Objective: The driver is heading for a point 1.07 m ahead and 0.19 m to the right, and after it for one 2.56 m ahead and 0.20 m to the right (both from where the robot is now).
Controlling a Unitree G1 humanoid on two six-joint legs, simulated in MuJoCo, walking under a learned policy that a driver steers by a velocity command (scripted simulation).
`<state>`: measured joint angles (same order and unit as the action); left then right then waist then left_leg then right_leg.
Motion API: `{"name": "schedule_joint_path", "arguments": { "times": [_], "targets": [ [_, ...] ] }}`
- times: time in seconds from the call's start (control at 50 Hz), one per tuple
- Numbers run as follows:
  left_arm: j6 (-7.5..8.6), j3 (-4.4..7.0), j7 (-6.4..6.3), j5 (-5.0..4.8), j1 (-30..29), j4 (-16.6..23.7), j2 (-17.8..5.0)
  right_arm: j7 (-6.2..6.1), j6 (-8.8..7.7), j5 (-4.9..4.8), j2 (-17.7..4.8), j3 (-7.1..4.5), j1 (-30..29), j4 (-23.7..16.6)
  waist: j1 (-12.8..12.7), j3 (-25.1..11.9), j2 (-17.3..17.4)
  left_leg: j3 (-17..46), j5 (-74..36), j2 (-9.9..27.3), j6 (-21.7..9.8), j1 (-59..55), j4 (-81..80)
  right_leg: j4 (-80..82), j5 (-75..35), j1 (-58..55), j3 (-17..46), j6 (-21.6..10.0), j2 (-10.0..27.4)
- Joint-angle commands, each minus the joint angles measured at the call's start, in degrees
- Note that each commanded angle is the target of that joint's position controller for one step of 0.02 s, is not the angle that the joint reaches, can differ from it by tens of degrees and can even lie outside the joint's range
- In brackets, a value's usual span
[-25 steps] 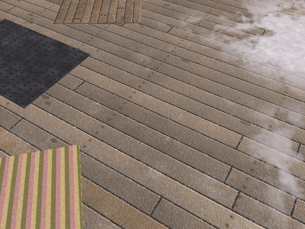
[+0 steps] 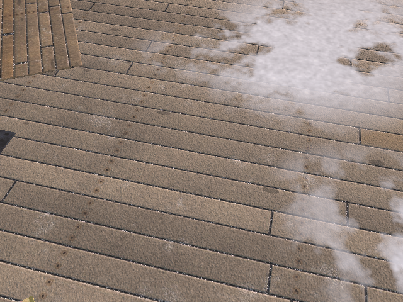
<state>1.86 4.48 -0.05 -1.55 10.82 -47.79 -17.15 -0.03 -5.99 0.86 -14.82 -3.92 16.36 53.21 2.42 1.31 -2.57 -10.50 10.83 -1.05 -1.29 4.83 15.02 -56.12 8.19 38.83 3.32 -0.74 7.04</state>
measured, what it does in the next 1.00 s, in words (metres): walks ahead, turning right: right foot, then left foot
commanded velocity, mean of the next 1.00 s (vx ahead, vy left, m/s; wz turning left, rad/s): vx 0.50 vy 0.00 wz -0.36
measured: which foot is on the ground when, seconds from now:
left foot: down 0.00-0.22, up 0.24-0.74, down 0.76-1.00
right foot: up 0.00-0.22, down 0.24-0.76, up 0.78-1.00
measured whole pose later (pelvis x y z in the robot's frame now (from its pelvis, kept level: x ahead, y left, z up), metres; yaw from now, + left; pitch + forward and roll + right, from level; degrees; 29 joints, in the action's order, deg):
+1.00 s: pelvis +0.57 -0.11 +0.00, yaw -20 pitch +1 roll +1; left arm 3.5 3.3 -0.3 -0.3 12.3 -42.8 -16.6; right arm 1.5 -5.4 0.1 -14.8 -2.7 18.0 48.9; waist 2.2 1.0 -2.3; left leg -2.1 9.8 -4.0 -3.4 9.2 17.3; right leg -56.3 13.2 35.8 2.7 -0.2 5.7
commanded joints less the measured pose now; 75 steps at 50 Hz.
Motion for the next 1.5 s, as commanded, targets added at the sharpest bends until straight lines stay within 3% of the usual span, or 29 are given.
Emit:
{"name": "schedule_joint_path", "arguments": {
  "times": [0.02, 0.14, 0.18, 0.22, 0.24, 0.26, 0.28, 0.3, 0.36, 0.52, 0.66, 0.74, 0.76, 0.78, 0.8, 0.82, 0.86, 0.94, 1.08, 1.18, 1.22, 1.26, 1.28, 1.3, 1.32, 1.34, 1.36, 1.44, 1.5],
  "targets": [
    [0.52, -0.28, 1.12, 0.29, -1.8, 4.0, -0.5, -0.79, -0.7, -0.19, -8.7, -1.83, -4.5, -4.1, -1.2, 2.0, 5.2, 4.3, -13.1, 15.4, -8.3, 2.2, -8.9, 8.9, -9.0, -0.7, -0.6, 0.0, 1.0],
    [0.3, -0.53, 3.13, 0.31, -10.7, 9.1, -1.0, -1.09, 1.4, -1.86, -11.4, -2.91, -0.1, -2.7, 1.0, 4.2, 4.9, -0.1, -18.3, 18.6, -6.6, -8.4, -4.7, 18.7, -5.2, 0.4, -5.2, -2.8, -1.0],
    [0.11, 0.36, 3.45, 0.31, -9.1, 9.9, -2.8, -1.24, 2.24, -2.24, -12.8, -3.36, -0.8, -3.1, -1.1, 1.9, 6.5, -1.8, -35.2, 18.7, -5.3, -10.8, 1.9, 19.3, 0.5, -4.7, -8.2, -5.0, -4.2],
    [-0.09, 2.77, 3.14, -0.1, 3.0, 7.3, -6.5, -1.43, 3.33, -2.65, -13.6, -3.47, -2.5, -3.8, -8.5, -5.1, 6.7, -4.3, -47.6, 16.3, -3.1, -8.1, 19.8, 22.6, 1.3, -21.5, -11.3, -8.1, -9.7],
    [-0.52, 5.04, 2.07, -0.19, 13.2, 4.5, -11.0, -1.63, 3.23, -1.8, -12.2, -2.82, -1.9, -4.5, -12.7, -10.4, 3.2, -4.6, -36.5, 14.1, -0.3, 3.7, 35.8, 24.1, -0.2, -39.0, -5.6, -10.8, -8.6],
    [-0.59, 6.19, 1.23, -0.7, 13.0, 4.3, -17.9, -1.08, 1.98, 0.7, -3.4, -0.24, 2.2, -7.7, -6.4, -13.0, -12.8, -2.3, 15.1, 3.7, 3.6, 29.8, 56.6, 28.4, 6.1, -56.7, 24.5, -19.7, 6.1],
    [0.54, 4.99, 1.67, 0.3, 14.2, 6.9, -15.8, -0.33, -0.75, -1.55, -5.5, 0.11, -0.7, -9.2, -8.2, -22.8, -8.7, 13.1, 25.1, -1.2, 3.3, 38.8, 66.2, 39.0, 16.1, -62.9, 46.9, -25.5, 12.9],
    [1.44, 3.76, 1.9, 0.76, 12.7, 6.4, -11.4, 0.27, -2.27, -3.92, -9.1, -0.8, -7.2, -10.8, -9.8, -15.6, -3.9, 15.3, 19.6, 2.1, 1.6, 44.9, 66.3, 40.8, 12.6, -59.9, 39.5, -21.7, 11.6],
    [2.25, 1.89, 1.65, 1.0, 2.5, 8.6, -5.8, -0.47, -2.6, -0.79, -9.4, -1.33, -6.7, -9.7, -2.9, -6.4, 2.1, 15.8, 8.6, 8.1, 0.5, 34.8, 52.8, 40.9, -4.9, -37.6, 21.6, -16.7, 5.2],
    [2.46, 1.85, -0.58, 0.73, 6.3, 7.3, -7.0, 0.38, -0.15, -0.26, -4.4, 0.22, -14.8, -12.4, -4.8, -1.6, -0.4, 12.4, -14.1, 5.5, 4.3, 27.2, 24.0, 44.4, -11.1, -25.7, 8.0, -12.8, -1.3],
    [1.89, 1.72, -0.66, 0.6, 12.5, 3.6, -7.5, 2.03, -1.38, -1.1, -6.5, 0.16, -22.2, -15.6, -7.8, 1.5, -2.0, 12.5, -13.0, 3.6, 0.7, 29.9, 13.3, 39.8, -9.3, -37.2, 13.0, -11.4, 4.2],
    [0.98, 1.43, -0.88, 0.89, 10.0, 3.9, -7.3, 1.83, -1.95, -0.85, -10.1, -1.7, -9.0, -12.5, -0.3, -6.2, -3.3, 9.6, -9.6, 1.1, -4.3, 10.9, 10.4, 25.0, -33.2, -38.6, 10.2, -8.2, 1.0],
    [1.03, 0.42, -0.89, 1.63, 9.0, 5.4, -5.4, 1.52, -1.97, -0.05, -13.1, -2.48, 1.1, -11.2, 4.0, -14.7, 0.3, 18.5, -11.9, 9.4, -8.5, -5.4, 12.9, 10.2, -24.9, -29.6, 7.6, -6.1, -2.3],
    [1.98, -0.8, -0.69, 0.67, 16.7, 5.7, -1.0, 1.69, -1.32, 0.19, -17.0, -3.77, 7.5, -9.0, 2.1, -22.1, 16.6, 43.4, -0.8, 21.5, -17.6, -26.1, 9.1, -11.1, 7.0, -7.3, 2.9, -1.2, -11.8],
    [2.75, -0.56, -0.5, 0.23, 15.6, 5.1, -4.3, 2.06, -1.06, -1.52, -11.7, -2.35, 7.8, -8.5, 3.2, -20.7, 16.5, 52.8, 9.4, 23.0, -17.4, -26.9, 3.0, -17.0, 24.7, 1.4, 7.4, -1.4, -11.1],
    [3.03, 0.31, -0.19, -0.68, 10.1, 6.1, -7.4, 1.81, -0.68, -1.95, -8.9, -1.47, 3.8, -9.1, 3.1, -11.2, 11.2, 45.1, 13.1, 21.4, -14.6, -19.4, 1.9, -19.4, 20.7, 5.7, 6.8, -1.7, -7.9],
    [3.18, 0.28, -0.17, 0.77, 3.6, 7.4, -6.4, 1.75, 0.06, -0.94, -6.5, -0.39, -2.5, -10.2, 0.6, -1.8, 3.7, 33.4, 5.2, 16.2, -11.8, -4.3, -1.7, -12.9, 12.5, 3.7, 2.7, -1.7, -3.0],
    [2.16, -0.1, -0.28, 1.09, 6.6, 6.9, -3.1, 1.64, -0.67, -0.6, -7.6, -0.39, -3.4, -9.5, -3.0, -2.1, 6.9, 25.3, -7.3, 13.8, -13.1, 4.1, -6.2, -5.5, 7.5, -2.3, 1.1, 0.1, 0.2],
    [3.14, -1.42, 0.61, 1.18, -7.0, 10.5, -0.7, 0.52, 0.31, -1.92, -10.1, -0.88, 2.6, -6.6, 1.4, 0.4, 5.4, 14.8, -15.2, 10.2, -10.0, 2.7, -7.3, 20.0, -12.9, -4.4, -2.7, 1.4, -2.2],
    [3.75, -1.29, 2.12, 0.52, -13.1, 13.3, -1.8, 0.2, 1.9, -2.26, -11.1, -1.15, 6.4, -4.2, 2.2, 2.1, 6.5, 16.8, -16.5, 14.8, -9.2, -6.2, -3.4, 26.5, -9.2, -2.9, -2.2, -0.8, -3.5],
    [4.07, -0.62, 2.33, 0.7, -11.2, 13.2, -3.5, -0.09, 2.51, -2.33, -11.7, -1.38, 6.3, -3.8, 0.1, 0.9, 7.2, 18.2, -23.5, 15.4, -8.2, -7.7, 0.6, 28.3, -4.8, -7.9, -2.5, -2.1, -4.8],
    [4.34, 1.57, 1.65, 1.29, 2.3, 9.7, -7.7, -0.25, 2.84, -2.09, -11.1, -0.9, 4.6, -4.4, -7.2, -7.9, 6.7, 15.5, -33.2, 11.0, -5.6, -2.2, 16.1, 29.8, -6.5, -29.5, -3.5, -5.2, -5.7],
    [4.13, 2.79, 0.88, 2.21, 13.2, 8.1, -12.3, -0.28, 2.55, -0.56, -7.7, 0.49, 4.1, -6.5, -11.2, -17.6, 0.2, 13.0, -16.6, 6.8, -3.3, 10.2, 34.1, 26.8, -9.1, -47.8, 8.3, -8.9, 5.9],
    [3.58, 3.15, 1.14, 2.06, 14.4, 6.9, -14.5, 0.07, 1.49, -1.5, -1.6, 2.16, 12.6, -6.7, -6.9, -25.0, -14.8, 13.0, 21.8, -1.5, -0.5, 31.2, 51.8, 32.2, 2.7, -64.2, 32.5, -16.7, 17.8],
    [3.37, 1.75, 0.99, 1.67, 14.2, 7.5, -8.5, 0.16, 0.95, -2.89, -8.4, 0.54, 8.6, -5.8, -9.6, -21.2, -7.9, 18.7, 22.6, 1.3, -0.7, 36.7, 57.7, 35.9, 10.5, -60.3, 33.5, -14.5, 16.1],
    [3.43, 0.98, 0.71, 1.43, 10.6, 7.5, -6.6, 0.23, 0.74, -3.68, -10.6, -0.33, 3.5, -7.6, -9.2, -12.7, -5.6, 17.6, 17.2, 3.5, -0.9, 39.4, 58.3, 37.6, 9.2, -52.9, 24.7, -12.2, 14.4],
    [3.64, 0.45, 0.84, 1.75, 7.9, 7.6, -5.5, 0.09, 0.72, -2.75, -9.9, -0.33, 0.4, -7.9, -7.9, -7.7, -1.6, 17.0, 13.2, 5.8, -0.7, 36.3, 55.8, 38.4, -2.1, -44.3, 17.4, -10.1, 11.6],
    [5.08, 0.19, 1.13, 2.05, 0.5, 6.4, -2.8, -0.04, 3.66, -2.97, -5.9, -0.52, 3.1, -7.7, -2.0, -2.3, -3.3, 16.6, 5.7, 9.4, 1.0, 30.1, 51.7, 47.4, -3.3, -30.3, 6.2, -11.2, 8.7],
    [5.42, 1.03, 0.49, 2.58, 0.5, 4.8, -5.0, -0.25, 4.57, -2.23, -5.0, -0.59, 0.2, -9.4, -1.4, -0.1, -0.6, 17.5, -0.8, 9.8, 2.0, 34.2, 46.8, 49.5, -7.4, -29.9, -0.1, -11.3, 8.9]
  ]
}}
Velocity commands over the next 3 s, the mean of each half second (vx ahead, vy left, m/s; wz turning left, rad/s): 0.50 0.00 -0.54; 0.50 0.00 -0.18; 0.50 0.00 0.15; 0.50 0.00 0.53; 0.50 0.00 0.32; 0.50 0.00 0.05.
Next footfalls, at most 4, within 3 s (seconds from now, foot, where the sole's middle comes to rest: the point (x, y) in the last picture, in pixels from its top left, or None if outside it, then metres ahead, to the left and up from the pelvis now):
0.24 right None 0.29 -0.15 -0.78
0.76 left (213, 262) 0.63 -0.04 -0.78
1.26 right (296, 211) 0.82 -0.37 -0.78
1.80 left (236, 148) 1.15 -0.17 -0.78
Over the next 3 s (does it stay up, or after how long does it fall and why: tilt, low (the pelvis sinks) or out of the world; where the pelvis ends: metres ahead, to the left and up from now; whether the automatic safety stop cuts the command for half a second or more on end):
stays up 1.63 -0.15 -0.01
